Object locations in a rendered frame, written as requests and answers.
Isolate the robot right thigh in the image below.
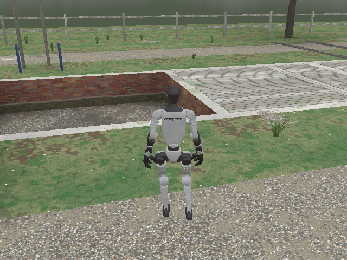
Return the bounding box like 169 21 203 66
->
181 151 191 186

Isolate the left robot upper arm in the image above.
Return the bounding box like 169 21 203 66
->
149 109 162 139

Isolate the robot right forearm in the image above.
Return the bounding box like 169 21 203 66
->
193 131 203 155

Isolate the robot torso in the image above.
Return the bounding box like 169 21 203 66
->
161 107 186 163

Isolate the robot left forearm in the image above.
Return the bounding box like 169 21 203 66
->
145 131 155 157

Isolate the robot right hand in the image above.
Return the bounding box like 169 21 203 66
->
191 153 203 166

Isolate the right robot upper arm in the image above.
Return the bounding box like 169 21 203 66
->
185 109 198 139

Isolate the robot left hand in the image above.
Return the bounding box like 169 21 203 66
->
143 155 156 169

